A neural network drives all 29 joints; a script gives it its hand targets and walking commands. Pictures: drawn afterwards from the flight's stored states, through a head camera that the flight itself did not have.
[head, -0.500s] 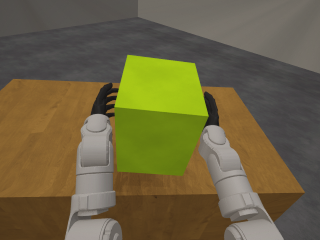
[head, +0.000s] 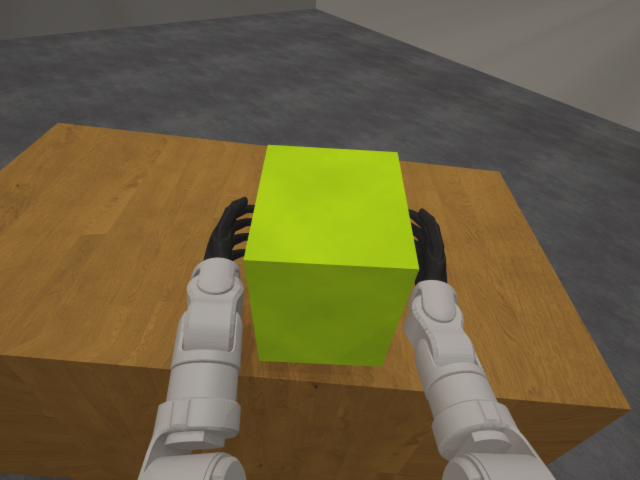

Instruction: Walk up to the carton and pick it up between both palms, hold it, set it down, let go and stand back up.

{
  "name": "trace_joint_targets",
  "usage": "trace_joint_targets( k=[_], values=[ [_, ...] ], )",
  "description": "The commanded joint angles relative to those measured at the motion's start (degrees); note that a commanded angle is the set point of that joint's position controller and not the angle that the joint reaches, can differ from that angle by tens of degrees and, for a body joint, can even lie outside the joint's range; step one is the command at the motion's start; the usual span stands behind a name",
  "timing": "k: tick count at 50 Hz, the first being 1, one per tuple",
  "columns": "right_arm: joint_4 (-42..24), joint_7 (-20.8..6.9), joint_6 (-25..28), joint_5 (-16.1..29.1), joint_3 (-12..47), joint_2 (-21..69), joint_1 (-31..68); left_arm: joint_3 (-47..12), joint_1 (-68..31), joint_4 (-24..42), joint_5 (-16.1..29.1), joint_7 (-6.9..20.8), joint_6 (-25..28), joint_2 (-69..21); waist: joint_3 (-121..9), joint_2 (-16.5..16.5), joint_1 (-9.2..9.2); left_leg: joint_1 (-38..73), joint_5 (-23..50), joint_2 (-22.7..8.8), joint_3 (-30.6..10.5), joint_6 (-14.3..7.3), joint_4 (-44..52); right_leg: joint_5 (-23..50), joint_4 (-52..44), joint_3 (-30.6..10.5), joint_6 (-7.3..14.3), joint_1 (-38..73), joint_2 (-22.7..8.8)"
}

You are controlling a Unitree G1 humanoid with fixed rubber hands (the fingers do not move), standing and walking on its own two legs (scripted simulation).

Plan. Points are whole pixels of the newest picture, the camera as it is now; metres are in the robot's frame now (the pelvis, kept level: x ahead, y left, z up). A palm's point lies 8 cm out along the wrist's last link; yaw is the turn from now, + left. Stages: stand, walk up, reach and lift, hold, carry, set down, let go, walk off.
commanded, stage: set down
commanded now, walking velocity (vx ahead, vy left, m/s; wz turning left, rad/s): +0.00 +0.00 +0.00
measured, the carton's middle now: (326, 259) +0.39 +0.01 +0.10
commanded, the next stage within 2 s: none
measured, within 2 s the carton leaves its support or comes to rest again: neither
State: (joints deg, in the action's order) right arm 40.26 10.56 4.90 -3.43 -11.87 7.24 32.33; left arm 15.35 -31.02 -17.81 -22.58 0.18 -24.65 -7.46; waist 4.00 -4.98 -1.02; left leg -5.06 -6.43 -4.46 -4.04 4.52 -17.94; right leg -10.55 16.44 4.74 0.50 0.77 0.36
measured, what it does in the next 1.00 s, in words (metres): stands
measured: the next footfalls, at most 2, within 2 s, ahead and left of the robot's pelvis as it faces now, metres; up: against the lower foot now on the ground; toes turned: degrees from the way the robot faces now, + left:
none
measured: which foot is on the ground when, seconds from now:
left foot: down 0.00-1.00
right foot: down 0.00-1.00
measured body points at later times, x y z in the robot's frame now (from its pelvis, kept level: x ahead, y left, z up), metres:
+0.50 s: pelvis +0.01 +0.01 +0.00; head +0.01 +0.04 +0.45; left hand +0.40 +0.13 +0.10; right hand +0.39 -0.13 +0.10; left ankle +0.05 +0.17 -0.75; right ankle -0.01 -0.11 -0.75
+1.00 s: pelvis +0.02 +0.00 +0.00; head +0.04 +0.01 +0.45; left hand +0.41 +0.11 +0.06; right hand +0.41 -0.15 +0.07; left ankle +0.05 +0.17 -0.75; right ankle -0.01 -0.11 -0.75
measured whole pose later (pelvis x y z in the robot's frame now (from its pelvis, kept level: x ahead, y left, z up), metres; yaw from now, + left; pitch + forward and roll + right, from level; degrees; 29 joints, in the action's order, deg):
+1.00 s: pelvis +0.02 +0.00 +0.00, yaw -3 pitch +3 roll +0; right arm 54.0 8.0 12.6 -8.4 -17.8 3.3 37.2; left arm 22.2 -35.3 -37.7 -21.9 -4.3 -8.5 -10.3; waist -0.1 -1.1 1.2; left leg -12.6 -5.9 -5.6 -0.5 4.7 -15.8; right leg -10.4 16.9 3.0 0.8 -9.2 0.7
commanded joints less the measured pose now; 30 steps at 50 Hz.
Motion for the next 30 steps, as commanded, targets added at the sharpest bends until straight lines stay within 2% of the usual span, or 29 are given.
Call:
trace_joint_targets(
  k=[1, 4, 6, 9, 12, 16, 17, 20, 22, 23, 24, 25, 28, 29, 30],
  values=[
    [-13.47, -6.43, 7.17, -1.17, 21.98, 25.17, 46.51, -27.41, -37.98, 5.72, 7.19, 7.59, 7.73, -30.15, -30.7, 7.6, -2.13, 10.72, 13.63, 5.83, 9.24, -2.3, -0.83, 20.56, -0.74, 3.48, -4.48, 5.31, 0.76],
    [-13.46, -6.25, 7.41, -0.62, 23.45, 25.85, 46.85, -26.92, -37.92, 4.75, 7.35, 7.49, 8.78, -29.99, -31.61, 7.09, -1.31, 9.96, 14.05, 5.96, 8.92, -2.3, -0.78, 23.71, -0.13, 3.01, -4.84, 6.88, 0.66],
    [-13.22, -6.06, 7.53, -0.48, 23.97, 26.07, 46.8, -26.4, -37.25, 4.17, 7.1, 7.52, 9.15, -30.23, -31.73, 6.67, -1.41, 9.49, 15.39, 6.06, 8.57, -2.28, -0.74, 27.57, 0.37, 2.79, -5.15, 7.85, 0.65],
    [-13.47, -6.22, 7.96, 0.24, 25.19, 26.28, 47.78, -26.42, -37.03, 4.21, 7.28, 7.06, 9.94, -31.28, -32.44, 6.28, -0.83, 10.07, 18.09, 5.94, 8.15, -2.1, -1.15, 28.71, 0.43, 3.06, -4.97, 7.39, 1.22],
    [-12.21, -6.34, 7.45, 0.47, 25.35, 25.0, 46.88, -24.52, -34.71, 2.24, 6.35, 7.21, 9.68, -30.35, -30.01, 4.42, -0.13, 9.94, 18.73, 5.57, 8.33, -2.11, -0.99, 29.97, 0.25, 2.86, -5.01, 7.3, 1.5],
    [-10.74, -6.99, 7.56, 0.76, 24.53, 24.19, 47.41, -23.55, -34.21, 0.77, 6.09, 7.0, 10.06, -30.83, -28.79, 3.59, 0.98, 10.9, 18.76, 5.01, 8.39, -2.29, -0.46, 25.18, -0.48, 3.46, -4.57, 4.7, 2.38],
    [-9.68, -7.18, 7.68, 0.26, 23.97, 24.15, 46.45, -23.52, -34.85, 1.09, 5.98, 6.75, 10.35, -31.43, -28.84, 3.77, 0.64, 12.06, 20.12, 4.76, 8.29, -2.06, -0.64, 24.92, -0.77, 3.61, -4.3, 3.62, 2.51],
    [-9.63, -7.91, 8.74, 0.65, 23.04, 23.28, 47.51, -24.47, -35.71, 1.38, 6.5, 5.65, 11.45, -32.43, -31.69, 5.17, 0.92, 14.05, 23.41, 4.21, 8.12, -1.52, -1.83, 22.56, -1.16, 4.1, -3.32, 0.74, 3.24],
    [-8.9, -8.29, 9.36, 0.0, 21.91, 22.87, 47.41, -25.41, -36.92, 1.13, 6.9, 4.67, 12.46, -33.94, -33.56, 6.72, 0.34, 15.98, 25.44, 3.86, 7.47, -0.9, -3.0, 20.19, -1.67, 4.26, -2.52, -1.58, 3.48],
    [-8.71, -8.5, 9.49, 0.07, 21.47, 22.75, 47.98, -26.19, -38.26, 1.34, 7.29, 4.16, 12.8, -34.19, -34.58, 6.74, -0.02, 16.43, 24.97, 3.61, 7.43, -0.86, -3.34, 19.09, -1.86, 4.4, -2.29, -2.76, 3.47],
    [-8.24, -8.67, 9.61, 0.02, 21.31, 22.71, 47.84, -26.1, -38.31, 1.11, 7.18, 3.62, 13.25, -34.33, -35.03, 6.94, 0.39, 16.45, 24.9, 3.59, 7.59, -0.72, -3.41, 18.66, -2.02, 4.26, -2.19, -3.15, 3.36],
    [-6.94, -8.84, 9.58, -0.8, 20.18, 22.2, 46.6, -25.83, -38.28, 0.36, 6.72, 3.37, 13.45, -34.31, -34.32, 7.8, -0.33, 16.52, 23.93, 3.66, 7.53, -0.7, -3.21, 17.26, -2.34, 4.19, -1.99, -4.14, 3.26],
    [-3.95, -9.52, 9.64, -1.88, 17.12, 22.02, 46.61, -25.92, -40.89, -0.51, 6.84, 2.44, 14.5, -34.68, -35.14, 9.38, -0.7, 16.59, 21.74, 3.34, 7.28, -0.36, -3.14, 14.19, -2.68, 4.41, -1.6, -6.62, 3.1],
    [-3.46, -9.76, 9.66, -2.14, 16.91, 22.26, 46.56, -25.61, -40.68, -1.19, 6.66, 2.1, 14.71, -34.86, -34.8, 9.54, -0.13, 16.25, 20.81, 3.3, 7.39, -0.57, -2.76, 13.48, -2.84, 4.35, -1.65, -6.94, 2.96],
    [-2.79, -9.97, 9.9, -2.82, 15.94, 22.08, 46.58, -25.27, -40.79, -2.09, 6.45, 1.79, 15.17, -34.99, -35.69, 9.68, -0.35, 16.19, 21.09, 3.29, 7.42, -0.59, -2.99, 14.14, -2.63, 4.42, -1.56, -7.24, 2.93]
  ],
)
